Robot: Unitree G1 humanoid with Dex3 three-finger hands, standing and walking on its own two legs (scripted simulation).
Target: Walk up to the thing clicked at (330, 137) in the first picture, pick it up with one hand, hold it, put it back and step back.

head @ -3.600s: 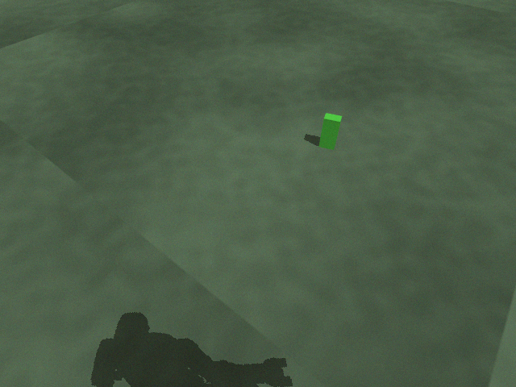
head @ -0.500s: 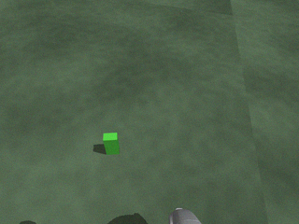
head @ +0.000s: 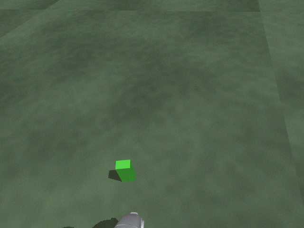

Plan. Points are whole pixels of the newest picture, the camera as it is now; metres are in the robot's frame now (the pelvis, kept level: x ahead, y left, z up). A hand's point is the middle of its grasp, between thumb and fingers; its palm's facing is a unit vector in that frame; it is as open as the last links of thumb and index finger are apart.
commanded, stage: walk up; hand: left
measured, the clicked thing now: (126, 171) +0.56 +0.27 -0.67
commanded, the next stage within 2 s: stand in 1.72 s
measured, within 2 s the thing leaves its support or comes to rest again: neither
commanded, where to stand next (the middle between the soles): +0.21 +0.04 m, yaw +1 degrees
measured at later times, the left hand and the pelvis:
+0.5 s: hand out of the picture +0.15 +0.32 -0.17, palm faces -0.03 -0.94 -0.35, open 7.3 cm; pelvis +0.11 +0.06 -0.01, yaw +0 degrees
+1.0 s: hand (79, 202) +0.22 +0.28 -0.15, palm faces -0.03 -0.95 -0.32, open 7.4 cm; pelvis +0.12 +0.04 +0.00, yaw +0 degrees
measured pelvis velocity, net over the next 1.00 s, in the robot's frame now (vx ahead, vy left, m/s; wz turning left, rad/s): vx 0.12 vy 0.04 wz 0.00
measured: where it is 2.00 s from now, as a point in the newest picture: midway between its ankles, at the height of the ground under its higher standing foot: outside the picture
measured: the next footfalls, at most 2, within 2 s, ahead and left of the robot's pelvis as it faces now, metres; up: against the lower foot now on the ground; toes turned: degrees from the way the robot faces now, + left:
left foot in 0.20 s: +0.19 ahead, +0.16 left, +0.00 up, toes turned +3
right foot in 0.58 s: +0.19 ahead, -0.09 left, +0.00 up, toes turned -1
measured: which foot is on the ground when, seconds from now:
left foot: up 0.00-0.18, down 0.20-1.00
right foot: down 0.00-0.22, up 0.24-0.56, down 0.58-1.00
